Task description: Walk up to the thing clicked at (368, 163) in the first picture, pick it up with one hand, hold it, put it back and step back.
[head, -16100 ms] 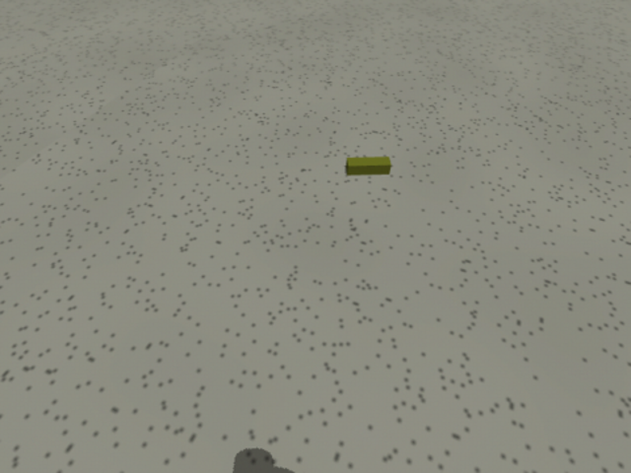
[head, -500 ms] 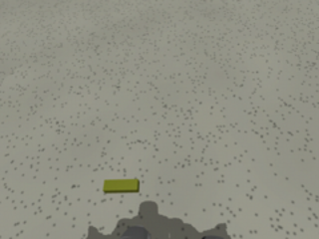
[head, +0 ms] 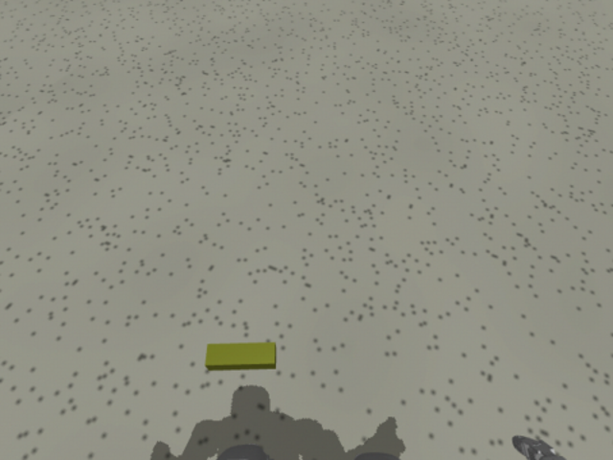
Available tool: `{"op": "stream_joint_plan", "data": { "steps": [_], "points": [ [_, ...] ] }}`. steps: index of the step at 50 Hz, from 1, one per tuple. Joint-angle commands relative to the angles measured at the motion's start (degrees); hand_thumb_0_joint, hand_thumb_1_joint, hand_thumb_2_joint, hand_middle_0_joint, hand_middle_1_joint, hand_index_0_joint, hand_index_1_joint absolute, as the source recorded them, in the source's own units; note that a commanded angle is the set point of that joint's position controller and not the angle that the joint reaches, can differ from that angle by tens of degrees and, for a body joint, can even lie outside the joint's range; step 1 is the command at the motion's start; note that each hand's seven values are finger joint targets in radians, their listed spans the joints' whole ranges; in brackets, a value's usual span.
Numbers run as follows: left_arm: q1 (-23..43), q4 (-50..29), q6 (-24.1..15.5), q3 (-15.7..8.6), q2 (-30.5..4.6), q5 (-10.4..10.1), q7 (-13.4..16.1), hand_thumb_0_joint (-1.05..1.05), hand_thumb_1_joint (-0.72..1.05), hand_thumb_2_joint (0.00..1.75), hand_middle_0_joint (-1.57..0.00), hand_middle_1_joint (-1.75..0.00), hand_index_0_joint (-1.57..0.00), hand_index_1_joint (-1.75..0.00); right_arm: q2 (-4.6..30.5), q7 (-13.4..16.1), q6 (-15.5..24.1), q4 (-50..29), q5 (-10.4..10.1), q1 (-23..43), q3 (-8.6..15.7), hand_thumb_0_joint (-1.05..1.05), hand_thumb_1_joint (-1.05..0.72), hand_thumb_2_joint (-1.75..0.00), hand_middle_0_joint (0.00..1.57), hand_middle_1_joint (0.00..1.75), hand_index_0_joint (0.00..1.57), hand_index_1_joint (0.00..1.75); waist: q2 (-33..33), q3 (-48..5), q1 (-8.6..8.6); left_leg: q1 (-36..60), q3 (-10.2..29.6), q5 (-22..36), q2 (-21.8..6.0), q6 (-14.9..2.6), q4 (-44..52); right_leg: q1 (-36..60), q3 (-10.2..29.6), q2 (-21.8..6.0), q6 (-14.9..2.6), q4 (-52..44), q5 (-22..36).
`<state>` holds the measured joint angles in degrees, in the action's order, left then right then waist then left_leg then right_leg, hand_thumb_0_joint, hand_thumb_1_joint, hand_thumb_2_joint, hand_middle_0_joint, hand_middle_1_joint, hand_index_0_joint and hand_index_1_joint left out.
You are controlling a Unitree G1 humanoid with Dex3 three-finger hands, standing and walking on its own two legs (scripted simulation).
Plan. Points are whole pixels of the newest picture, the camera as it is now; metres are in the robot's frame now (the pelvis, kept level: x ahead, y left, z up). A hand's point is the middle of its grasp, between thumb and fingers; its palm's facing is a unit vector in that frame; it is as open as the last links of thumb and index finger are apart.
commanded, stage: walk up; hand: left
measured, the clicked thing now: (241, 356) +0.45 +0.20 -0.72
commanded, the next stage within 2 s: stand in 1.14 s
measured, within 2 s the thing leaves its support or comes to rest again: neither
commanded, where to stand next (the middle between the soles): +0.06 -0.03 m, yaw -1 degrees
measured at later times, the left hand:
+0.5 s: hand out of the picture +0.13 +0.23 -0.12, palm faces -0.08 -0.94 -0.33, open 7.4 cm
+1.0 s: hand out of the picture +0.10 +0.24 -0.13, palm faces -0.06 -0.95 -0.32, open 7.4 cm
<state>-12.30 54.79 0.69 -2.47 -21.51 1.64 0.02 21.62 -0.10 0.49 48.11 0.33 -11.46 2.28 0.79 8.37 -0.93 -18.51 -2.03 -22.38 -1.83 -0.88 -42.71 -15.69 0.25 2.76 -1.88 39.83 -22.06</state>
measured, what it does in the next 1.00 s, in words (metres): stands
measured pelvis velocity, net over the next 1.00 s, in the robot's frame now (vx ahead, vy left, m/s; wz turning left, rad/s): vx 0.00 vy -0.01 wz -0.06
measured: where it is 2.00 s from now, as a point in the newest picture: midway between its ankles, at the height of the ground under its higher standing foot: outside the picture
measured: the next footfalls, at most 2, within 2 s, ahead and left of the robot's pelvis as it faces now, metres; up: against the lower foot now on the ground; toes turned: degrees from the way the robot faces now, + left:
none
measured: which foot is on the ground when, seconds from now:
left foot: down 0.00-1.00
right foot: down 0.00-1.00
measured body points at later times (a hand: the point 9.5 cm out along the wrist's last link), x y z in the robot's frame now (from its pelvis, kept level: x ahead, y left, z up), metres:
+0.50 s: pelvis +0.00 -0.01 +0.02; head +0.01 -0.01 +0.47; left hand +0.13 +0.28 -0.09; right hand +0.07 -0.33 -0.09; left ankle +0.01 +0.12 -0.71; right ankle -0.01 -0.11 -0.72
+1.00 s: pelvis +0.00 -0.01 +0.03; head +0.01 -0.01 +0.48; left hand +0.10 +0.29 -0.10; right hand +0.07 -0.32 -0.09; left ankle +0.01 +0.12 -0.72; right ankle -0.01 -0.11 -0.72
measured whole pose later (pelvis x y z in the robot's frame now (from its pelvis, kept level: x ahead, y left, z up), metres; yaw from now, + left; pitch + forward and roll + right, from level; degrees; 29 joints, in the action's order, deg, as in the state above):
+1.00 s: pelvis +0.00 -0.01 +0.03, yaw -3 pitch -2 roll +0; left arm -6.5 62.9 1.0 -1.1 -20.2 0.0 -1.4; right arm 20.5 0.6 2.3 61.8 0.7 -7.3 -0.2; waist -0.7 3.3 0.1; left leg -6.2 -3.5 -11.6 -2.1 0.8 -20.3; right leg -6.0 4.0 3.6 -2.2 20.4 -11.8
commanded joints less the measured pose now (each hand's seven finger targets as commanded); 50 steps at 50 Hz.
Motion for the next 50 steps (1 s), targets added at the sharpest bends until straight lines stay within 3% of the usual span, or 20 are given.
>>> {"op": "stream_joint_plan", "data": {
  "steps": [1, 2, 3, 4, 5, 7, 8, 9, 12, 13, 14, 16, 19, 28, 33, 42, 50],
  "points": [
    [-0.7, -5.5, -2.5, -4.3, -16.7, -0.2, 0.5, 0.00, 0.90, 0.90, -0.20, -0.30, -0.20, -0.30, 10.8, 1.9, 1.5, -4.5, -1.1, 0.8, 3.0, 0.00, -0.90, -0.90, 0.20, 0.30, 0.20, 0.30, -4.9, -12.6, 0.17, -1.7, 2.6, 14.1, -0.3, 0.05, -1.1, 10.1, 20.2, -15.4, -10.53, -12.4, 29.3],
    [1.3, -6.3, -2.4, -3.4, -15.7, -0.8, 0.1, 0.00, 0.90, 0.90, -0.20, -0.30, -0.20, -0.30, 10.8, 2.2, 1.4, -3.2, -0.9, 0.2, 3.1, 0.00, -0.90, -0.90, 0.20, 0.30, 0.20, 0.30, -4.3, -12.3, 1.25, 4.6, 2.0, 1.9, 0.7, 0.15, 1.7, 3.6, 21.4, -18.4, -13.16, -10.8, 30.8],
    [2.8, -6.8, -2.1, -2.8, -14.3, -1.0, -0.1, 0.00, 0.90, 0.90, -0.20, -0.30, -0.20, -0.30, 11.0, 2.4, 1.9, -1.9, -0.5, -1.6, 3.2, 0.00, -0.90, -0.90, 0.20, 0.30, 0.20, 0.30, -4.2, -11.5, 2.68, 8.8, 4.0, 4.0, -0.3, -0.54, 7.0, 0.2, 18.4, -16.8, -10.97, -9.2, 30.9],
    [3.5, -7.0, -1.7, -2.5, -13.1, -1.2, -0.2, 0.00, 0.90, 0.90, -0.20, -0.30, -0.20, -0.30, 12.5, 2.2, 2.4, -1.2, -0.4, -1.4, 3.5, 0.00, -0.90, -0.90, 0.20, 0.30, 0.20, 0.30, -1.7, -10.7, 2.83, 11.0, 5.5, 9.3, -1.7, -1.37, 9.6, -1.9, 13.3, -13.3, -7.62, -8.3, 29.1],
    [5.1, -7.2, -1.6, -2.4, -12.8, -0.9, -0.2, 0.00, 0.90, 0.90, -0.20, -0.30, -0.20, -0.30, 13.5, 2.0, 2.7, -0.6, -0.1, -2.1, 3.7, 0.00, -0.90, -0.90, 0.20, 0.30, 0.20, 0.30, -2.1, -10.8, 3.60, 11.4, 9.5, 15.5, -5.3, -3.36, 12.3, -2.0, 9.4, -9.2, -4.17, -6.3, 26.0],
    [2.6, -6.4, -1.4, -2.3, -11.5, -0.9, -0.1, 0.00, 0.90, 0.90, -0.20, -0.30, -0.20, -0.30, 15.4, 1.9, 3.1, -0.3, -0.1, -0.6, 3.6, 0.00, -0.90, -0.90, 0.20, 0.30, 0.20, 0.30, 0.6, -11.7, 1.20, 12.4, 17.4, 21.5, -12.2, -8.64, 14.5, -2.2, 6.7, -5.3, -1.36, -1.8, 18.2],
    [1.1, -5.1, -1.5, -2.3, -11.8, -0.7, -0.1, 0.00, 0.90, 0.90, -0.20, -0.30, -0.20, -0.30, 15.1, 1.9, 3.1, -0.7, -0.1, 1.6, 3.4, 0.00, -0.90, -0.90, 0.20, 0.30, 0.20, 0.30, 0.5, -11.0, 0.14, 10.9, 17.2, 21.8, -13.1, -9.30, 13.7, -0.6, 6.5, -5.5, -0.96, -3.2, 16.2],
    [1.7, -4.8, -1.7, -2.4, -12.4, -0.3, -0.1, 0.00, 0.90, 0.90, -0.20, -0.30, -0.20, -0.30, 14.4, 1.9, 3.0, -0.6, 0.0, 2.1, 3.1, 0.00, -0.90, -0.90, 0.20, 0.30, 0.20, 0.30, -0.6, -10.6, 0.31, 8.1, 15.5, 21.6, -12.0, -8.08, 13.4, 1.9, 7.6, -6.1, -1.46, -5.8, 17.3],
    [3.8, -4.7, -2.2, -2.5, -13.5, -0.7, -0.5, 0.00, 0.90, 0.90, -0.20, -0.30, -0.20, -0.30, 12.4, 1.7, 2.8, 0.2, -0.5, 4.3, 2.1, 0.00, -0.90, -0.90, 0.20, 0.30, 0.20, 0.30, -1.4, -9.1, 0.78, 4.3, 5.7, 14.4, -4.0, -1.90, 11.6, 6.0, 12.9, -9.8, -4.51, -13.0, 22.8],
    [5.2, -5.1, -2.3, -2.3, -13.4, -0.8, -0.5, 0.00, 0.90, 0.90, -0.20, -0.30, -0.20, -0.30, 11.6, 1.6, 2.8, 0.9, -0.3, 3.7, 1.7, 0.00, -0.90, -0.90, 0.20, 0.30, 0.20, 0.30, -1.1, -9.4, 1.45, 5.5, 4.4, 12.4, -2.8, -1.03, 12.2, 5.3, 14.4, -11.1, -5.76, -13.8, 22.8],
    [5.4, -4.7, -2.2, -2.1, -13.0, -1.1, -0.5, 0.00, 0.90, 0.90, -0.20, -0.30, -0.20, -0.30, 11.6, 1.5, 2.8, 1.7, -0.2, 4.1, 1.6, 0.00, -0.90, -0.90, 0.20, 0.30, 0.20, 0.30, -0.3, -9.1, 1.14, 7.3, 4.0, 11.2, -2.3, -0.80, 12.7, 3.8, 14.8, -11.6, -5.60, -14.8, 22.3],
    [7.7, -4.7, -2.0, -1.7, -12.3, -1.1, -0.6, 0.00, 0.90, 0.90, -0.20, -0.30, -0.20, -0.30, 11.8, 1.3, 3.0, 2.9, 0.0, 3.6, 1.6, 0.00, -0.90, -0.90, 0.20, 0.30, 0.20, 0.30, -0.7, -8.6, 2.02, 9.9, 5.0, 11.9, -3.4, -1.38, 16.6, 2.2, 13.2, -10.4, -4.38, -16.0, 20.0],
    [8.3, -3.3, -1.7, -1.6, -12.0, -1.0, -0.8, 0.00, 0.90, 0.90, -0.20, -0.30, -0.20, -0.30, 12.6, 1.3, 3.2, 3.9, 0.1, 4.5, 1.4, 0.00, -0.90, -0.90, 0.20, 0.30, 0.20, 0.30, -1.8, -8.2, 1.27, 9.3, 6.4, 13.4, -5.7, -2.29, 18.9, 4.4, 10.7, -7.8, -2.58, -17.1, 17.0],
    [9.8, -0.3, -1.4, -1.5, -11.5, -1.6, -1.1, 0.00, 0.90, 0.90, -0.20, -0.30, -0.20, -0.30, 12.3, 1.5, 3.6, 6.9, 0.2, 5.1, 0.6, 0.00, -0.90, -0.90, 0.20, 0.30, 0.20, 0.30, -1.3, -9.8, 1.01, 11.7, 4.8, 16.6, -5.7, -1.06, 22.9, 8.4, 10.4, -7.8, -1.84, -19.6, 19.7],
    [10.1, 1.3, -1.2, -1.4, -11.6, -1.5, -1.0, 0.00, 0.90, 0.90, -0.20, -0.30, -0.20, -0.30, 12.1, 1.6, 3.3, 8.3, 0.3, 5.4, 0.6, 0.00, -0.90, -0.90, 0.20, 0.30, 0.20, 0.30, -1.8, -8.5, 1.23, 12.8, 4.4, 13.5, -5.6, -1.01, 24.2, 6.8, 10.9, -7.8, -1.57, -21.7, 16.9],
    [9.3, 3.5, -1.3, -1.5, -11.1, -1.4, -0.8, 0.00, 0.90, 0.90, -0.20, -0.30, -0.20, -0.30, 11.5, 1.6, 3.2, 9.3, 0.2, 6.2, 0.3, 0.00, -0.90, -0.90, 0.20, 0.30, 0.20, 0.30, -1.8, -10.2, 1.16, 15.3, 3.9, 16.8, -6.3, -1.02, 24.4, 7.5, 10.4, -8.0, -0.97, -22.4, 21.0],
    [9.3, 4.5, -1.3, -1.3, -10.7, -1.3, -0.7, 0.00, 0.90, 0.90, -0.20, -0.30, -0.20, -0.30, 11.3, 1.6, 3.0, 10.4, 0.4, 6.4, 0.6, 0.00, -0.90, -0.90, 0.20, 0.30, 0.20, 0.30, -1.1, -9.4, 1.76, 15.6, 4.2, 16.3, -6.7, -0.98, 25.4, 6.9, 10.4, -7.7, -0.85, -23.5, 20.1]
  ]
}}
